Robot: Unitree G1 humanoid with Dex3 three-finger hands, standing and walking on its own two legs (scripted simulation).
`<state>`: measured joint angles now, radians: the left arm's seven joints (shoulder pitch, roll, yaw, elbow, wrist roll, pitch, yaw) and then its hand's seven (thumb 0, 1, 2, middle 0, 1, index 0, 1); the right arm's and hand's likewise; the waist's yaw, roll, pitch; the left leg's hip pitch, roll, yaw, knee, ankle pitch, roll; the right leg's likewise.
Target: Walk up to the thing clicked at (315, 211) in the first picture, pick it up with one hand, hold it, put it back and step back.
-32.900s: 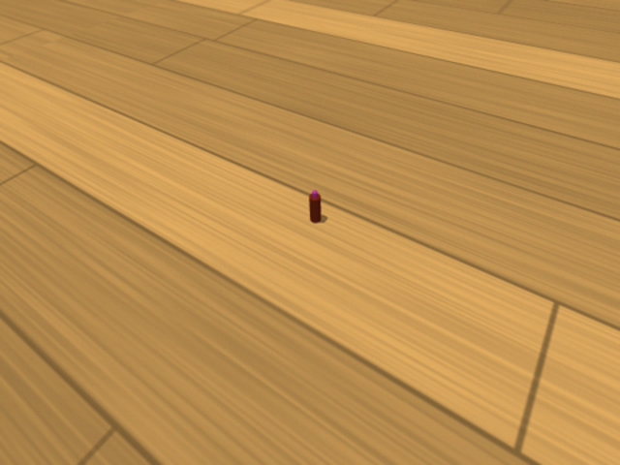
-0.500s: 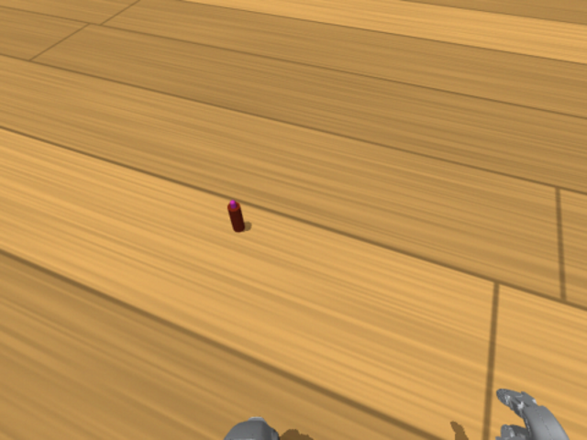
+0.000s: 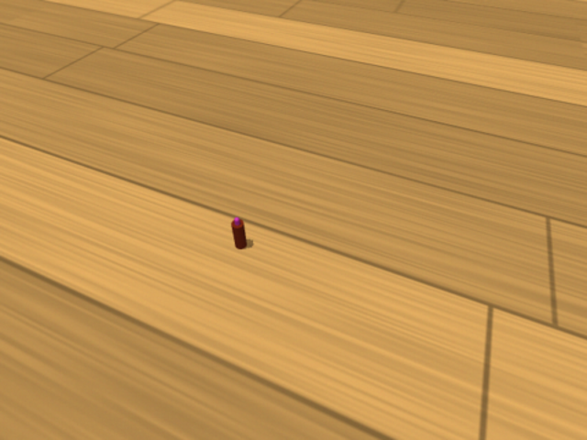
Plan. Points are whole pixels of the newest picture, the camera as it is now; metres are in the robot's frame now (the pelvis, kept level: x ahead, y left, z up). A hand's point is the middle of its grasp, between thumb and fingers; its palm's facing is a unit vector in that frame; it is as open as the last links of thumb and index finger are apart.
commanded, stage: step back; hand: left
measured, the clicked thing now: (238, 232) +1.01 +0.24 -0.68
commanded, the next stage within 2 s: stand in 0.52 s
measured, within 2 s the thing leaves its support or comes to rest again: neither
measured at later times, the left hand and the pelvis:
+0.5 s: hand out of the picture +0.14 +0.25 -0.15, palm faces +0.04 -0.94 -0.35, open 7.4 cm; pelvis +0.04 -0.01 +0.00, yaw +1 degrees
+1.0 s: hand out of the picture +0.12 +0.23 -0.14, palm faces +0.01 -0.94 -0.34, open 7.4 cm; pelvis +0.04 -0.02 +0.01, yaw +1 degrees
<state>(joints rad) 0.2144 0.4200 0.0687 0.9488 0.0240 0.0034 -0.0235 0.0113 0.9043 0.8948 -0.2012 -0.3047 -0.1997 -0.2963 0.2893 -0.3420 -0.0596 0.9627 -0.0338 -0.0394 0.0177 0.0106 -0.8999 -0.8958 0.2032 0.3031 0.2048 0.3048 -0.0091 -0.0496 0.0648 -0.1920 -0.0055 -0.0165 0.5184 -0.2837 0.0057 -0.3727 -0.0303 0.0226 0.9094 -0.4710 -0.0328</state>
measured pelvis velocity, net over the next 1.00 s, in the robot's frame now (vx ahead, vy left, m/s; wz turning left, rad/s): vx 0.04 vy -0.02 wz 0.02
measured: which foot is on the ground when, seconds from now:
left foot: down 0.00-1.00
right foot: up 0.00-0.10, down 0.12-1.00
